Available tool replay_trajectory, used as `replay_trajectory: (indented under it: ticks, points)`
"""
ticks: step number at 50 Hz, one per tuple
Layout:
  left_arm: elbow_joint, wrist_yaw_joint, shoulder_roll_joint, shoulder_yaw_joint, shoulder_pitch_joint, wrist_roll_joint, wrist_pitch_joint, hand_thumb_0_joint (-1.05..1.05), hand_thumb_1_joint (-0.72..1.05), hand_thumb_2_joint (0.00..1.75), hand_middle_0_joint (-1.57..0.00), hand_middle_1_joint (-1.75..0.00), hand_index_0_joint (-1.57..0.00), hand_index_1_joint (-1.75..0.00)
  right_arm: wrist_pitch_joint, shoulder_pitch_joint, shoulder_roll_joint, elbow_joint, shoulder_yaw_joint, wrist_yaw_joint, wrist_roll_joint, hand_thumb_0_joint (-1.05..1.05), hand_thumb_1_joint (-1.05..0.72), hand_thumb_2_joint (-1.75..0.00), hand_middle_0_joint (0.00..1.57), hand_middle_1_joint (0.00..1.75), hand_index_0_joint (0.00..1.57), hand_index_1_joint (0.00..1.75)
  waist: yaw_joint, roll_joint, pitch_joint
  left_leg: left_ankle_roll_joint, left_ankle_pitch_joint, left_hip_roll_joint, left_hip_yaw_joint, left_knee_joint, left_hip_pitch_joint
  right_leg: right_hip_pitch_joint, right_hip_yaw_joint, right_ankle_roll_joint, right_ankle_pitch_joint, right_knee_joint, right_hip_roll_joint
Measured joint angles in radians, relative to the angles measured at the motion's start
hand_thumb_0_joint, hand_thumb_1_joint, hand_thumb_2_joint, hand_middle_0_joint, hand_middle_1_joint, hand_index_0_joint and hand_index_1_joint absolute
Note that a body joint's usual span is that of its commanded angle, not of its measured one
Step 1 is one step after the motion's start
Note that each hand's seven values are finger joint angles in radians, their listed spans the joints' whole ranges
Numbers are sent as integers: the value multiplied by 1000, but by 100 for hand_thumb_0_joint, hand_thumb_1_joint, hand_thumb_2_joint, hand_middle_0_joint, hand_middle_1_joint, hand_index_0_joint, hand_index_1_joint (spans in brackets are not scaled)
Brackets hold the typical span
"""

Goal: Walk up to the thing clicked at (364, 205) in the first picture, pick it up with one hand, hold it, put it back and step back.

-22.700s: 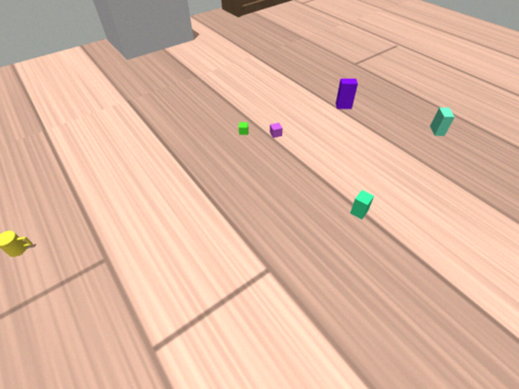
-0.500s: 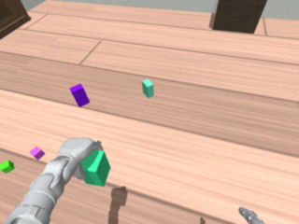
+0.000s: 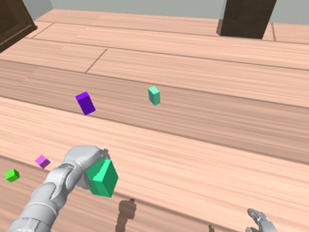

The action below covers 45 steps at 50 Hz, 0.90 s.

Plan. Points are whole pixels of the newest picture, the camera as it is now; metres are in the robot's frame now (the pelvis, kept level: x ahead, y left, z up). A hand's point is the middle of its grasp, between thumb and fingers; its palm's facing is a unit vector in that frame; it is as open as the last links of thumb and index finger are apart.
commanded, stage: hold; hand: left
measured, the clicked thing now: (101, 177) +0.30 +0.20 -0.09
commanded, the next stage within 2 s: crouch in 1.78 s
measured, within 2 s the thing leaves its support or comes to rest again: neither
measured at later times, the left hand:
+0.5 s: hand (86, 171) +0.29 +0.21 -0.01, palm faces -0.46 -0.01 -0.89, open 9.6 cm
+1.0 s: hand (88, 168) +0.30 +0.21 -0.01, palm faces -0.48 -0.02 -0.88, open 9.7 cm
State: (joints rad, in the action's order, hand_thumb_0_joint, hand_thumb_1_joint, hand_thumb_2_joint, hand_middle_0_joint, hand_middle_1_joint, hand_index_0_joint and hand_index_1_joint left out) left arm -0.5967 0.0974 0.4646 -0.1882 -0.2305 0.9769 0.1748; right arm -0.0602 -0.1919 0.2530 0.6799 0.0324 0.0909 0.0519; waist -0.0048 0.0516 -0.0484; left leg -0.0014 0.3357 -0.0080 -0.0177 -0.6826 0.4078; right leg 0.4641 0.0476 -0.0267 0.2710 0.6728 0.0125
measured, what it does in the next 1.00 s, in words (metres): stands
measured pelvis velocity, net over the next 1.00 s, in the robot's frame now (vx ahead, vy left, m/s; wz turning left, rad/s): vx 0.01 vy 0.00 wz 0.00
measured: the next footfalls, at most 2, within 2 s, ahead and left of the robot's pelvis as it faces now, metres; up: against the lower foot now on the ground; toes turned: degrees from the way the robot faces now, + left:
none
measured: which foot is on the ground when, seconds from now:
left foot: down 0.00-1.00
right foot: down 0.00-1.00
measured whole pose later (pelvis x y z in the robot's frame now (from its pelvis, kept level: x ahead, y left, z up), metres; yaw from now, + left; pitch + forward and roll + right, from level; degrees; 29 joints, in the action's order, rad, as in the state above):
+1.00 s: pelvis +0.01 +0.00 +0.01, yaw +0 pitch +1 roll +1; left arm -0.51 0.13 0.46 -0.20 -0.19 0.96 0.16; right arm -0.07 -0.15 0.24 0.68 0.02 0.12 0.06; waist 0.02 0.05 -0.01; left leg -0.01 0.28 -0.01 -0.02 -0.53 0.26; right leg 0.33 0.05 -0.02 0.23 0.54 0.01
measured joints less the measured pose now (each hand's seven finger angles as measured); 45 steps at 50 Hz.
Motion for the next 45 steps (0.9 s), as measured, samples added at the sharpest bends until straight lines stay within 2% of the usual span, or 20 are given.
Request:
replay_trajectory:
  ticks: [10, 28, 37, 45]
  points:
    - [25, 6, 2, 2, 13, -2, 15, 10, 18, 32, -109, -54, -69, -46, 11, 14, -2, 7, -6, 11, -1, 1, -90, -90, 20, 30, 20, 30, 8, 0, 14, -1, -16, 1, 0, 27, -26, -25, 0, 1, -14, -23, 1]
    - [63, 29, 1, -10, 24, -20, -6, 8, 16, 37, -104, -60, -66, -51, 9, 27, -5, 3, -15, 20, 7, 1, -90, -89, 20, 30, 20, 30, 16, 4, 29, -1, -43, 2, -5, 101, -100, -93, 4, 2, -37, -89, 3]
    - [99, 34, 1, -8, 38, -16, -8, 8, 16, 39, -103, -62, -65, -52, 4, 38, -7, 5, -16, 26, 6, 1, -90, -89, 20, 30, 20, 30, 23, 8, 39, -2, -49, 2, -4, 130, -124, -117, 2, 3, -40, -113, 3]
    - [79, 34, -8, -14, 33, -24, -16, 8, 16, 40, -101, -64, -64, -53, -7, 46, -10, 9, -15, 28, 10, 1, -89, -89, 20, 30, 20, 30, 22, 8, 34, -4, -50, 1, -1, 147, -141, -133, -1, 4, -39, -128, 2]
